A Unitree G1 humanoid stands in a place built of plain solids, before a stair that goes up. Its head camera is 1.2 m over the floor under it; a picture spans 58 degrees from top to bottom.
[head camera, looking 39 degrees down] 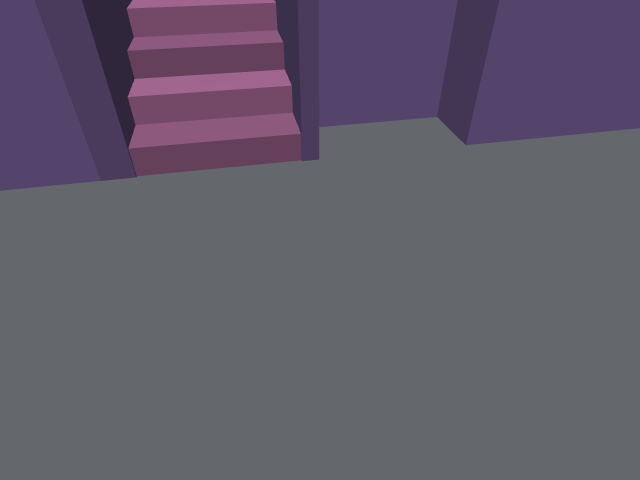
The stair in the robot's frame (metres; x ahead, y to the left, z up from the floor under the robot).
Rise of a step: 0.16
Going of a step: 0.29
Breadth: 0.90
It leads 11 degrees to the left of straight ahead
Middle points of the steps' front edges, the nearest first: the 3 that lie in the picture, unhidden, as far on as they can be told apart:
2.12 0.55 0.16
2.40 0.60 0.32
2.69 0.66 0.48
